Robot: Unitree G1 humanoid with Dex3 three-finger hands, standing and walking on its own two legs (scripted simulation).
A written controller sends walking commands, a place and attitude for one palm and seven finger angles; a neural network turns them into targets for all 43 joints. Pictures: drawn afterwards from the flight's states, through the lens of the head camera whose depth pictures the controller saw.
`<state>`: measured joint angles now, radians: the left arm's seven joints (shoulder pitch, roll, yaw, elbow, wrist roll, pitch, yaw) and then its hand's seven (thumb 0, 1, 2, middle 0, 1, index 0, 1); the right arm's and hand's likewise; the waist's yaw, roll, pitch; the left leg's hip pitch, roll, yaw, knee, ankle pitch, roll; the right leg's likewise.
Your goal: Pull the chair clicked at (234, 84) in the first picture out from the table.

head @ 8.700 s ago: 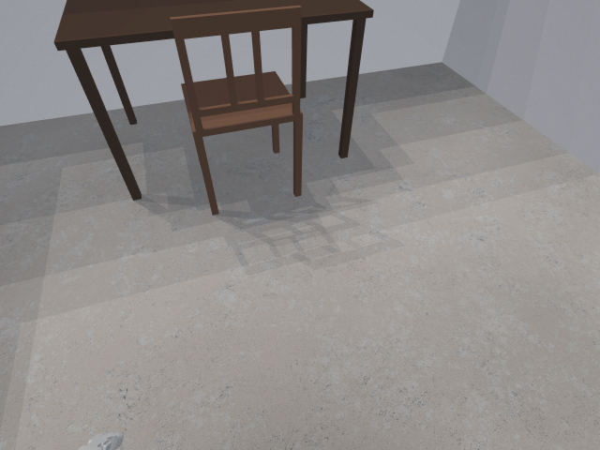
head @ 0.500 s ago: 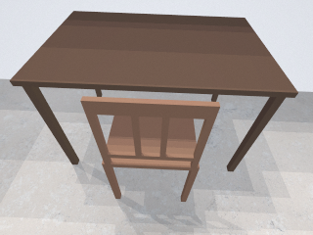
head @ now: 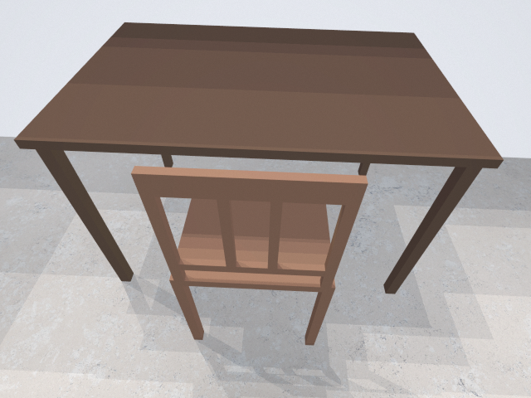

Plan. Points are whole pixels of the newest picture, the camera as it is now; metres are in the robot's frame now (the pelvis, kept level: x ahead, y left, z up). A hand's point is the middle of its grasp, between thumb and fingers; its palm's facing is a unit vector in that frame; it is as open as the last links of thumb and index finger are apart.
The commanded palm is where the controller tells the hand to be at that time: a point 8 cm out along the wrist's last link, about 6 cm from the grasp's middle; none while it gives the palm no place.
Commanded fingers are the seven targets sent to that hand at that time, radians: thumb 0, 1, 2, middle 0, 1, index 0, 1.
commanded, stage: look again from close up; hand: left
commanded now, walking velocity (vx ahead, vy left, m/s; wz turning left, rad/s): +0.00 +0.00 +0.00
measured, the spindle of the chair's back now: (227, 234) +0.47 +0.11 -0.11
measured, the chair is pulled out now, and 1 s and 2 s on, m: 0.00 0.00 0.00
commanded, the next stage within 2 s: none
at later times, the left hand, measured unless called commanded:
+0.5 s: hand out of the picture -0.04 +0.13 -0.18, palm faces +0.04 -0.99 -0.15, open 7.3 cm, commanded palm none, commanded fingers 0.00 0.90 0.90 -0.20 -0.30 -0.20 -0.30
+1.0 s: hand out of the picture -0.04 +0.12 -0.17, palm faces +0.05 -0.99 -0.16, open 7.3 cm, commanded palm none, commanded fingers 0.00 0.90 0.90 -0.20 -0.30 -0.20 -0.30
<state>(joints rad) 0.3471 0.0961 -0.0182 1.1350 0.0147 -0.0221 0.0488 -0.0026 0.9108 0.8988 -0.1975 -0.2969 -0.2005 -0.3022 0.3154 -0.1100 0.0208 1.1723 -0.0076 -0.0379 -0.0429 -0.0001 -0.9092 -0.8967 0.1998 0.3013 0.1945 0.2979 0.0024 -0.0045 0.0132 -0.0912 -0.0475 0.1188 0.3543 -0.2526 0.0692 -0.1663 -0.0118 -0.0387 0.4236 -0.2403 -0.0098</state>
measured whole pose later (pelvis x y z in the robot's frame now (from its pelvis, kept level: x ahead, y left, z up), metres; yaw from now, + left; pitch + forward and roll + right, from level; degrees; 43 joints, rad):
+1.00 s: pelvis +0.00 -0.03 +0.00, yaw +0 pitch -1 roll +1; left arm 0.37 0.09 -0.02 1.14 0.01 -0.04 0.05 0.00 0.91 0.90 -0.20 -0.30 -0.20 -0.30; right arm 0.33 -0.11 0.02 1.18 -0.01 -0.03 -0.04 0.00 -0.91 -0.90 0.20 0.30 0.19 0.30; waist 0.01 0.00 0.00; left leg -0.10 -0.01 0.11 0.36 -0.25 0.03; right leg -0.17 0.02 -0.05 0.41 -0.24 -0.05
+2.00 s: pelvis +0.00 -0.05 +0.00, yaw +0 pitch -1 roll +1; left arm 0.39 0.09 -0.02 1.14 0.01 -0.04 0.05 0.00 0.91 0.90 -0.20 -0.30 -0.20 -0.30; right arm 0.35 -0.10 0.02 1.17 -0.01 -0.02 -0.05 0.00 -0.91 -0.90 0.20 0.30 0.19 0.30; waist 0.01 0.01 -0.01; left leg -0.11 0.02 0.09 0.37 -0.25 -0.01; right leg -0.16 0.06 -0.07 0.40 -0.23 -0.08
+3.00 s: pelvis -0.05 -0.03 -0.11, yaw +4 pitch +15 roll -2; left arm 0.51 0.18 0.02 -0.08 -0.18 -0.62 -0.12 0.01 0.36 0.67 -0.14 -0.21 -0.14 -0.22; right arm 0.08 -0.21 0.01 0.48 -0.02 -0.20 0.00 0.01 -0.91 -0.90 0.20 0.30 0.20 0.30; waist 0.07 0.02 -0.13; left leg -0.95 0.00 0.00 1.25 -0.56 0.04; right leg -0.94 -0.02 -0.16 1.19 -0.52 -0.07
